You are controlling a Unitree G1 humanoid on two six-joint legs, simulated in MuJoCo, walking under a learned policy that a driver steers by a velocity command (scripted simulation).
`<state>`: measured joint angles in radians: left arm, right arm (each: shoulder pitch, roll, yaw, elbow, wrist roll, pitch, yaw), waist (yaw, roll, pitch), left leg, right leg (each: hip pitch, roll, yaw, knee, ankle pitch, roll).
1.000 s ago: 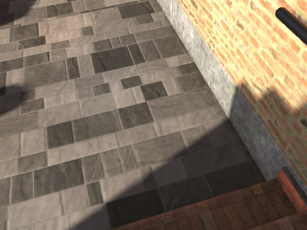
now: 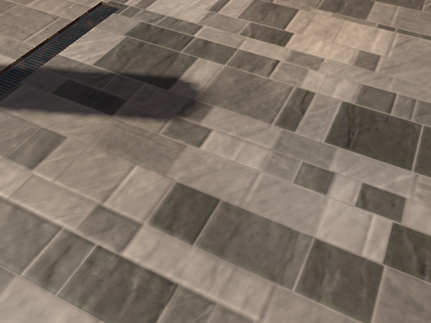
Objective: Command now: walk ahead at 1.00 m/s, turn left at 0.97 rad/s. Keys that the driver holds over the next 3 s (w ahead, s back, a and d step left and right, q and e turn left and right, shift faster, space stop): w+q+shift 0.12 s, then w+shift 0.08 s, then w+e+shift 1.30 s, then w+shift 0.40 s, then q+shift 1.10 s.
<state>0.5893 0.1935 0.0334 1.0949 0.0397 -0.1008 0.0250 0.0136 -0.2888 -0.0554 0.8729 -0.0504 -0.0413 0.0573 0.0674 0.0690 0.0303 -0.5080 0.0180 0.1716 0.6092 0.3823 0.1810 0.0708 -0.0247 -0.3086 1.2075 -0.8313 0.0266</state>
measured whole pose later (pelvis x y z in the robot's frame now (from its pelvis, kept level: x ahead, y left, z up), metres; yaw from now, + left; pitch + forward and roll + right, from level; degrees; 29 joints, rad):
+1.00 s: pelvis +0.92 -0.02 -0.04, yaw -16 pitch +2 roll +2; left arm 0.05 0.35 0.08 0.65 0.03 0.00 -0.07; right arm 0.47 -0.30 -0.06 0.92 -0.03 -0.12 -0.01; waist -0.06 -0.05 0.00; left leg 0.04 -0.01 0.20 0.28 -0.35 -0.01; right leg -0.79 -0.06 -0.05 1.14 -0.14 -0.12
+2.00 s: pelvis +1.69 -0.50 -0.06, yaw -55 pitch +3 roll +2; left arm -0.09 0.26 -0.04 0.58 0.06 -0.08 -0.06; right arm 0.59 -0.24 -0.01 0.95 0.00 -0.09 0.01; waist -0.12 -0.04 0.04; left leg 0.21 -0.01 0.06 0.28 -0.43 0.00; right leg -0.58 0.02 -0.04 0.52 0.03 -0.13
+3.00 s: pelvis +1.91 -0.80 -0.04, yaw -4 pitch +2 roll -1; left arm 0.11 0.29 0.09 0.74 0.02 0.00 0.03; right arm 0.14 -0.37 -0.11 0.52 0.02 0.06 -0.01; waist 0.00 0.05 0.05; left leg -0.55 -0.14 -0.18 1.01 -0.42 -0.03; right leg -0.32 0.04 0.05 0.47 -0.18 0.00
